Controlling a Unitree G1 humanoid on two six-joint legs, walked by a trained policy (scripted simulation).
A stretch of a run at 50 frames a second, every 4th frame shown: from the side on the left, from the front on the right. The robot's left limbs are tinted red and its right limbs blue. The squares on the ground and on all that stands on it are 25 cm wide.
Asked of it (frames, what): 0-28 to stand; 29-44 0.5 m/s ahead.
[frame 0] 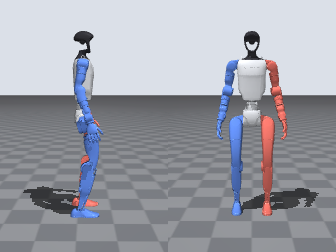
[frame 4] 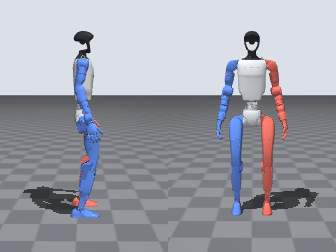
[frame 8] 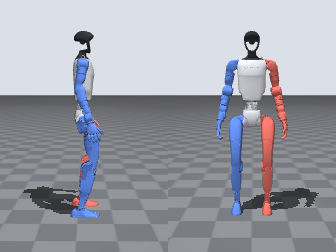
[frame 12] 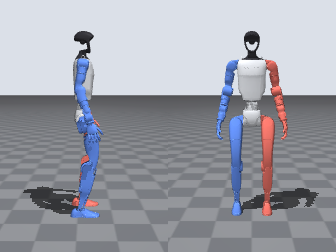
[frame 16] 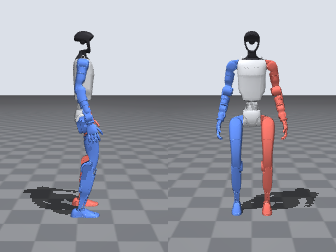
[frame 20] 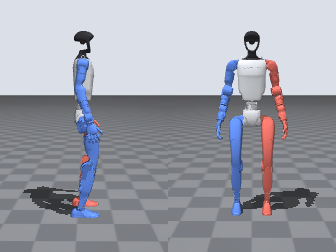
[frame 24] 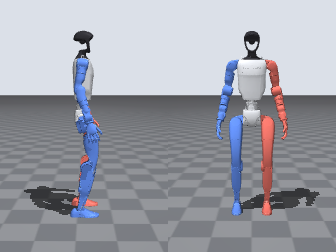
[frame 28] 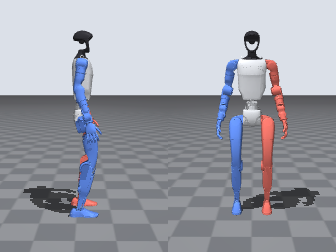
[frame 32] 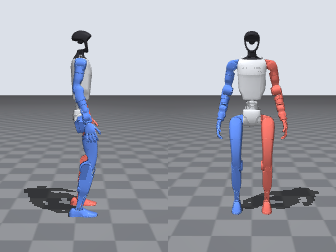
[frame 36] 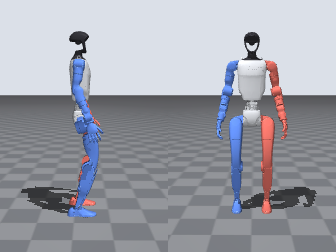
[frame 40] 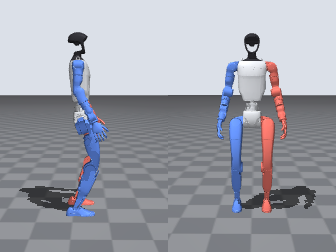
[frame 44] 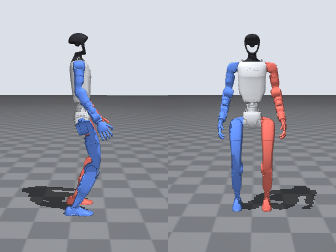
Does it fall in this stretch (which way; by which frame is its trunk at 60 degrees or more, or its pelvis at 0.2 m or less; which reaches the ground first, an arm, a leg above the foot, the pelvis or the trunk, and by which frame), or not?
no
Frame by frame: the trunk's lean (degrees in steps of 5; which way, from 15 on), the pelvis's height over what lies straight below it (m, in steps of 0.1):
0: 0, 0.8
4: 0, 0.8
8: 0, 0.8
12: 0, 0.8
16: 0, 0.8
20: 0, 0.8
24: 0, 0.8
28: 0, 0.8
32: 0, 0.8
36: 0, 0.8
40: 5, 0.8
44: 5, 0.8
